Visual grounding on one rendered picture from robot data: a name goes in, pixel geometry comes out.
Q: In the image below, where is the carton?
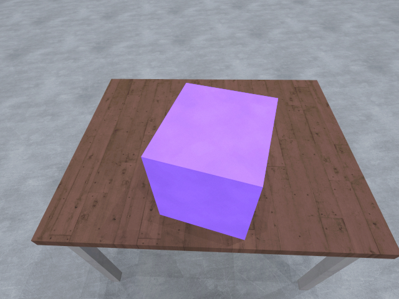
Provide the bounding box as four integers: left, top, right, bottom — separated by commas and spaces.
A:
141, 83, 278, 240

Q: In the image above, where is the table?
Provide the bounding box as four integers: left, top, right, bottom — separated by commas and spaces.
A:
31, 79, 399, 290

